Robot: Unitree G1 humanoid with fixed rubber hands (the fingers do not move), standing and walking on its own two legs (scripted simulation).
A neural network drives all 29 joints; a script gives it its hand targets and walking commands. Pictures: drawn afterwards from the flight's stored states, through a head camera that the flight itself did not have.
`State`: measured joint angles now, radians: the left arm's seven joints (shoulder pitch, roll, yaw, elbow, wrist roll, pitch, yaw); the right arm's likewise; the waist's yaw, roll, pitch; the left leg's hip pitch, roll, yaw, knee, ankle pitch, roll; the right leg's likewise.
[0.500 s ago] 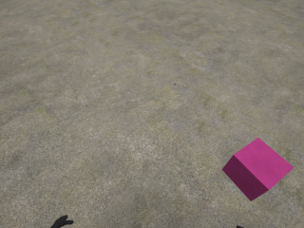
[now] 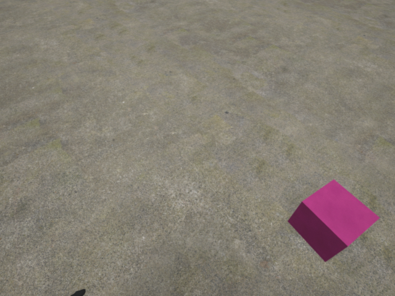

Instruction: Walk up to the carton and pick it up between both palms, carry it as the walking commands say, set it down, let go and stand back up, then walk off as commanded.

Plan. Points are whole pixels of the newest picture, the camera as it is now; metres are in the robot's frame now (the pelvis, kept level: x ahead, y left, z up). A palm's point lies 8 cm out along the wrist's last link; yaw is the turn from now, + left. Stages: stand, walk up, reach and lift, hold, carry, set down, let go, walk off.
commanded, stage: stand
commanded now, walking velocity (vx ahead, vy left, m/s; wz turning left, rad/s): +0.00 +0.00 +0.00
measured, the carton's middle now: (329, 219) +0.58 -0.68 -0.64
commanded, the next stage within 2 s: walk up in 0.06 s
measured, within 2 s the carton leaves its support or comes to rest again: neither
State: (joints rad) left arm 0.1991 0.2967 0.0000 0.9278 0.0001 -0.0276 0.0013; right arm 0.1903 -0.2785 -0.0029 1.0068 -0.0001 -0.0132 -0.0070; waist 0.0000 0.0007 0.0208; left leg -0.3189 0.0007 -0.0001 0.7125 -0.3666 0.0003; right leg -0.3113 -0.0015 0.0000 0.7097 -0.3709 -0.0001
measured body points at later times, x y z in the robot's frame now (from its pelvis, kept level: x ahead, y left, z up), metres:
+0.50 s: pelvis +0.00 -0.04 +0.00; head +0.00 -0.05 +0.45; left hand +0.11 +0.26 -0.11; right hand +0.07 -0.36 -0.12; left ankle +0.01 +0.12 -0.72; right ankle +0.00 -0.17 -0.70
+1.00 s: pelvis +0.07 -0.09 +0.00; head +0.09 -0.09 +0.45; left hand +0.24 +0.17 -0.12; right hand +0.04 -0.43 -0.09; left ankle +0.10 +0.02 -0.72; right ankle +0.00 -0.22 -0.69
